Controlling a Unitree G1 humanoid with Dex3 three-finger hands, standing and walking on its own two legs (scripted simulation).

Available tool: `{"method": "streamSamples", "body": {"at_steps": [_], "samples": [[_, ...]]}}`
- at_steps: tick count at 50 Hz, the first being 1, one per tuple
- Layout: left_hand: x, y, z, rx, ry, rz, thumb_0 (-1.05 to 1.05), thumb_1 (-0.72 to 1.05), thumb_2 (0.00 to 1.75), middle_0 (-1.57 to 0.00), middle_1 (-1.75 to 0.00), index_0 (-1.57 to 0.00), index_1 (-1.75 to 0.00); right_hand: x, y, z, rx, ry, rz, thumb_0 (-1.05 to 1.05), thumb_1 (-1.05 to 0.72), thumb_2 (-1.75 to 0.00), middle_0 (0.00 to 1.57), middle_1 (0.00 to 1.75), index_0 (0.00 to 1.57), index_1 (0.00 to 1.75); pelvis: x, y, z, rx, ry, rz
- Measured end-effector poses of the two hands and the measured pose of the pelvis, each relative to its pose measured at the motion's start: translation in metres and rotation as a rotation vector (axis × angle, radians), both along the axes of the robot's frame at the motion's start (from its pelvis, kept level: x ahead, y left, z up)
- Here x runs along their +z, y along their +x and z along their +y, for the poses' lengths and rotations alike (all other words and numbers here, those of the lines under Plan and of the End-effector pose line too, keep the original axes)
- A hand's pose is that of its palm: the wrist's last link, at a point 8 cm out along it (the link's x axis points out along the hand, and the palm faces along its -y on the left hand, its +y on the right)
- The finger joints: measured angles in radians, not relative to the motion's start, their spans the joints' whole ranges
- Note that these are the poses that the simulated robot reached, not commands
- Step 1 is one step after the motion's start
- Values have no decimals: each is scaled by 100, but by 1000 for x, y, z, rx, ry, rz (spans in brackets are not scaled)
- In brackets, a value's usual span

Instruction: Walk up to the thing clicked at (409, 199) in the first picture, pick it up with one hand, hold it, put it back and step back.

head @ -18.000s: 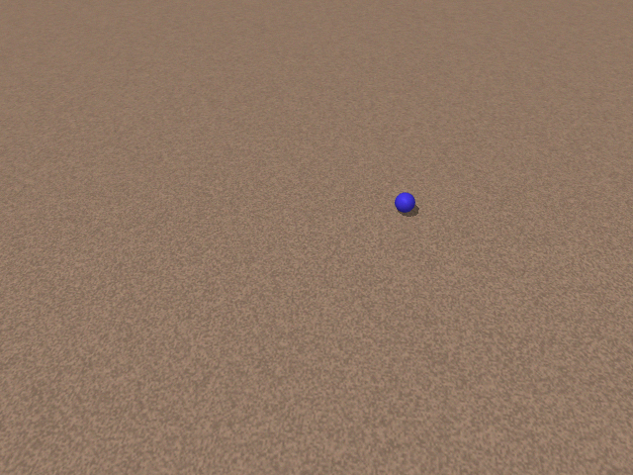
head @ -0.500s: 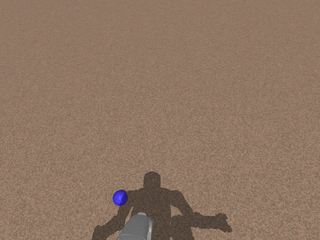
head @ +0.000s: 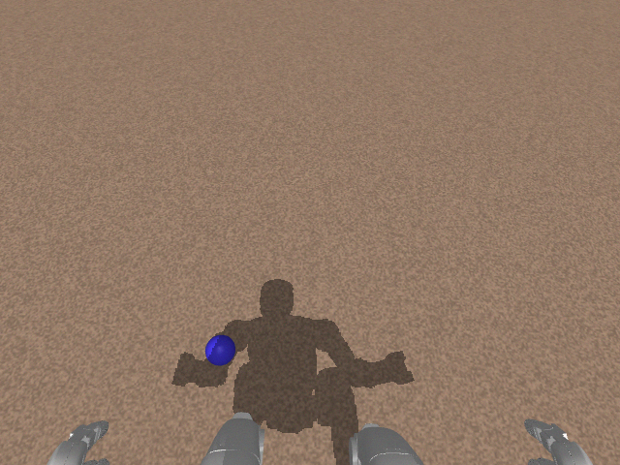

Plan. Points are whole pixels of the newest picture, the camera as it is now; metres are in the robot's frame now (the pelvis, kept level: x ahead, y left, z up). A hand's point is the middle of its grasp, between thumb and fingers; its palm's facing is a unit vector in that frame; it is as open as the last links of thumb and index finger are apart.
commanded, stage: walk up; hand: left
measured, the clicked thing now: (220, 350) +0.46 +0.26 -0.68
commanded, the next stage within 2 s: stand in 1.14 s
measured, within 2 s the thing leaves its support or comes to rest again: neither
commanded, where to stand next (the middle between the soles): +0.07 +0.02 m, yaw +0 degrees
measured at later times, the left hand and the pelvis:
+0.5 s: hand out of the picture -0.07 +0.28 -0.10, palm faces +0.10 -0.89 -0.45, open 7.4 cm; pelvis -0.06 -0.02 +0.04, yaw +7 degrees
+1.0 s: hand out of the picture -0.04 +0.28 -0.09, palm faces +0.07 -0.86 -0.51, open 7.4 cm; pelvis -0.02 -0.01 +0.02, yaw +5 degrees
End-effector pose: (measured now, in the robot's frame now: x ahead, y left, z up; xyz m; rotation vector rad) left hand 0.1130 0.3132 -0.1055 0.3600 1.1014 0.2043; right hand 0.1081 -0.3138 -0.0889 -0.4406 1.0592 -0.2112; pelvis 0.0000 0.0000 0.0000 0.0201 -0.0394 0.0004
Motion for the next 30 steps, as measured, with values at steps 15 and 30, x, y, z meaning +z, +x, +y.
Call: {"method": "streamSamples", "body": {"at_steps": [15,30], "samples": [[31,-96,-38,49,36,31,1,90,90,-21,-30,-21,-30,-2,-57,-53,29,7,111,0,-90,-89,21,30,20,30,17,-55,-35,63,16,21],[65,-189,14,164,57,126,1,90,90,-21,-30,-21,-30,27,-131,-18,19,79,172,0,-90,-89,21,30,21,30,48,-59,-16,144,-14,-37]]}}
